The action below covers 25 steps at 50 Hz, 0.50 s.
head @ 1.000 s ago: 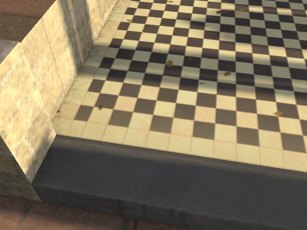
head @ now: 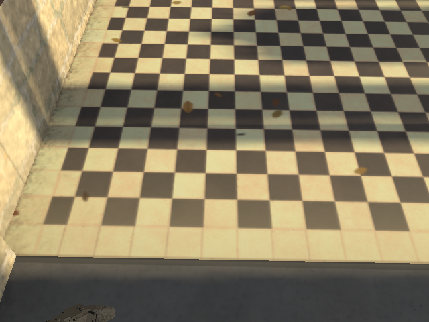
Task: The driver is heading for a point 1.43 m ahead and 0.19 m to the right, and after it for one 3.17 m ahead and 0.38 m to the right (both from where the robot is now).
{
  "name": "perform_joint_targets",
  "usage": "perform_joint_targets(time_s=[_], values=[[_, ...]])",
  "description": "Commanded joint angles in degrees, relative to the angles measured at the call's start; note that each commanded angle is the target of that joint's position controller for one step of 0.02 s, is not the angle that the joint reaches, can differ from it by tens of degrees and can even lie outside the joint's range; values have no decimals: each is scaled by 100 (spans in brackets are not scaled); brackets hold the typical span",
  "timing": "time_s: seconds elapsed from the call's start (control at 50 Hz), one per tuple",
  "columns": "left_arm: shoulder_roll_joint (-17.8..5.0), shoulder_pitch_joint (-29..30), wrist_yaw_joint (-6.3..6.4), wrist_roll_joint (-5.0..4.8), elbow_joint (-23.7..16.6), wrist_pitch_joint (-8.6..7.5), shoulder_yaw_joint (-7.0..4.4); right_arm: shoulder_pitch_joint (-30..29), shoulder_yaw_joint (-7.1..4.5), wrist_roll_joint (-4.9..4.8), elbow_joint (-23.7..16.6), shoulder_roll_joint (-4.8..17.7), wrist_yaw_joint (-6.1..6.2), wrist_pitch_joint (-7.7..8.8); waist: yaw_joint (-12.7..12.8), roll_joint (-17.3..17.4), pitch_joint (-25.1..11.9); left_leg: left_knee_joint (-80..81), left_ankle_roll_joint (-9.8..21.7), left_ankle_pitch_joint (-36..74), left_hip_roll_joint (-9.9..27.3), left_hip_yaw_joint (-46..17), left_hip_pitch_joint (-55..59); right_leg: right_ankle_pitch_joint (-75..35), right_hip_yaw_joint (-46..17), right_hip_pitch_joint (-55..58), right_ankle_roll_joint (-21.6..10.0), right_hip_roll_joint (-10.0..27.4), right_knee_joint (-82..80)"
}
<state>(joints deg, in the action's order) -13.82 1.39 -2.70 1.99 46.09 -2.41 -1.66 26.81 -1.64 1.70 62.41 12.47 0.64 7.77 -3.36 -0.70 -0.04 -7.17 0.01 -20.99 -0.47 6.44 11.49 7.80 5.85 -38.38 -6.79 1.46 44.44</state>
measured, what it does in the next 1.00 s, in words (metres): climbs: right foot, then left foot 0.17 m higher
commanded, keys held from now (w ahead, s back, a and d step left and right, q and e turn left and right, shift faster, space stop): w+e+shift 0.24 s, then w+shift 0.36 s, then w+q+shift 0.40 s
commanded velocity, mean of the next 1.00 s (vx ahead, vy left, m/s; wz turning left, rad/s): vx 0.98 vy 0.00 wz -0.15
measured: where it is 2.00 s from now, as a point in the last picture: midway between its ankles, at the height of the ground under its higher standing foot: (222, 11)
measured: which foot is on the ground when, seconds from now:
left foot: down 0.00-0.08, up 0.10-0.44, down 0.46-0.88, up 0.90-1.00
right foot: up 0.00-0.04, down 0.06-0.46, up 0.48-0.86, down 0.88-1.00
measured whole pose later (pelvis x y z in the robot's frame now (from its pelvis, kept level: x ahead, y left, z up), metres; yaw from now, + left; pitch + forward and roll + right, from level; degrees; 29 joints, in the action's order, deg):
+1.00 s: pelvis +0.86 -0.20 +0.18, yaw -6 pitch +4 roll -1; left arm -13.9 -10.7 -0.1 3.7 40.8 -6.2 -2.4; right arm 23.8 -4.3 -0.4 48.1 16.0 0.0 3.8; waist -2.3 1.4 -1.3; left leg -73.9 6.4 -16.5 -0.1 -2.6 -22.3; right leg 16.3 6.5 -18.8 -2.3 -0.9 30.3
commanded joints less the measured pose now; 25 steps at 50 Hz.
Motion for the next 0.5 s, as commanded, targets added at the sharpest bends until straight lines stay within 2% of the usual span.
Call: perform_joint_targets(time_s=[0.02, 0.04, 0.06, 0.08, 0.1, 0.12, 0.14, 0.16, 0.18, 0.2, 0.22, 0.24, 0.26, 0.28, 0.3, 0.32, 0.34, 0.36, 0.38, 0.4, 0.42, 0.44, 0.46, 0.48, 0.5], values=[[-561, -1573, 173, 47, 14, 30, -177, -717, -152, 63, -543, 1029, 119, -1, 1305, 1039, -661, -2581, 568, 8592, 1521, 378, -857, 620, 488, 2146, -501, -497, 474], [-734, -2644, 184, 69, 316, -12, -289, -1074, -202, 18, -748, 1158, 103, -89, 1808, 909, -1017, -3977, 592, 8245, 1419, 378, -1446, 382, 395, 3374, -621, -591, -224], [-998, -3675, 167, -11, 691, -48, -469, -1760, -251, -126, -1016, 1296, 20, -119, 2458, 277, -1003, -6195, 555, 6614, 890, 397, -2789, -255, 179, 4746, -562, -640, -1386], [-1396, -3223, 188, -56, 870, 16, -535, -2102, -56, 51, -1259, 451, -95, 28, 1674, -1353, -188, -8755, 303, 492, -212, 77, -5283, -317, -1918, 5053, -682, 271, -1769], [-1840, -2705, 223, -95, 580, 77, -588, -962, 41, 54, -1774, 336, -129, 117, 716, -1836, -1450, -9179, 204, 227, -318, -1012, -6250, -313, -5048, 6131, -1670, 1338, -2825], [-1371, -2320, 271, -71, 448, 124, -524, -1190, 44, 113, -1827, 536, -136, 140, 677, -728, -1142, -9463, 160, 573, 94, -1174, -6795, 1851, -5252, 5642, -1885, 1605, -3405], [-879, -2233, 282, -80, 447, 113, -416, -1431, 23, 186, -1870, 634, -161, 145, 581, 90, -434, -9409, 172, 705, 340, -1061, -6806, 2587, -4761, 4611, -1693, 1394, -3497], [-700, -2114, 280, -73, 460, 56, -335, -1708, 76, 295, -2002, 397, -162, 86, 394, 401, -63, -9684, 183, 558, 465, -975, -6799, 2426, -4320, 3665, -1469, 1119, -3392], [-540, -2058, 307, -101, 455, -25, -263, -1759, 172, 400, -2140, 142, -193, -46, 177, 468, 139, -9848, 143, 639, 592, -962, -6821, 2103, -3789, 2845, -1283, 783, -3254], [-470, -2152, 310, -51, 523, -94, -185, -1945, 312, 374, -2368, -167, -222, -213, 107, 256, 348, -10487, 164, 592, 600, -811, -7195, 2006, -3527, 2250, -1146, 646, -3177], [-463, -2308, 274, -43, 611, -186, -141, -2324, 412, 369, -2666, -409, -214, -331, 83, 221, 525, -10999, 170, 441, 618, -708, -7773, 2067, -3464, 1907, -1045, 588, -3148], [-511, -2583, 210, -26, 716, -273, -114, -2870, 504, 314, -3020, -638, -118, -413, 267, -98, 578, -12459, 206, -110, 418, -488, -8565, 1946, -3618, 1850, -1179, 654, -3243], [-537, -2625, 162, -15, 787, -340, -78, -3171, 573, 290, -3341, -688, -49, -427, 157, -5, 757, -12370, 249, -223, 524, -590, -8957, 2080, -3430, 1659, -1008, 646, -3381], [-554, -2679, 130, 2, 867, -378, -50, -3519, 614, 243, -3587, -716, 26, -413, 191, -158, 857, -12659, 331, -551, 513, -525, -9376, 1988, -3332, 1588, -935, 604, -3430], [-437, -2933, 114, -23, 1054, -374, -17, -4093, 727, 312, -3935, -850, 53, -417, 238, -28, 899, -11985, 441, -749, 646, -479, -9322, 2052, -2947, 1386, -699, 384, -3509], [-391, -3115, 181, -65, 1155, -343, 12, -4514, 766, 219, -4172, -824, 52, -408, 368, 64, 953, -11236, 471, -835, 594, -262, -9150, 1780, -2751, 1333, -666, 342, -3912], [-315, -3224, 337, -170, 1078, -276, 40, -4632, 776, 174, -4252, -584, -10, -457, 504, 219, 837, -9904, 379, -585, 577, 76, -8025, 806, -2695, 1003, -904, 395, -4775], [-167, -3106, 392, -301, 988, -257, 88, -4201, 672, 142, -4123, -384, -34, -463, 391, 414, 520, -8903, 370, 4, 549, 323, -6560, -1096, -2183, 1002, -851, 257, -4913], [-282, -2817, 434, -399, 868, -281, 59, -3647, 710, 27, -4021, -461, 3, -455, 107, 126, -99, -7824, 449, 295, 349, 497, -4574, -3605, -1639, 723, -766, 162, -4792], [-563, -2957, 453, -597, 821, -303, -10, -2915, 629, -22, -3641, -334, 46, -524, -94, 103, -1281, -7471, 448, 423, -284, 628, -2906, -7092, -1349, 1280, -748, 132, -3985], [-1369, -2996, 422, -491, 680, -401, -256, -2124, 435, -129, -3520, -10, 72, -570, -486, -522, -1798, -6869, 486, -317, -379, 370, -2655, -9212, -1364, 2410, -755, 542, -2742], [-1808, -2901, 441, -324, 640, -450, -487, -1433, 251, -175, -3335, 313, 49, -635, -918, -967, -2106, -6455, 589, -1359, -487, 3, -2921, -10439, -1584, 3562, -698, 1012, -1540], [-1858, -2442, 374, -163, 494, -498, -623, -727, 54, -126, -3164, 793, -23, -547, -1334, -859, -2248, -5625, 865, -1936, -502, -387, -2764, -10312, -1511, 3950, -706, 1019, 89], [-1262, -1764, 297, -21, 162, -609, -564, 135, -199, 24, -2713, 1482, -95, -454, -1541, 451, -2291, -4296, 1168, -3146, 76, -1943, -2410, -7468, -1404, 3391, -617, 219, 2584], [-9, -1713, 16, -93, -315, -682, -346, 55, -255, 4, -2150, 1494, -56, -531, -899, 2721, -1615, -1378, 1756, -3400, 1077, -5874, -1872, -672, -1382, 482, -293, -1272, 4802]])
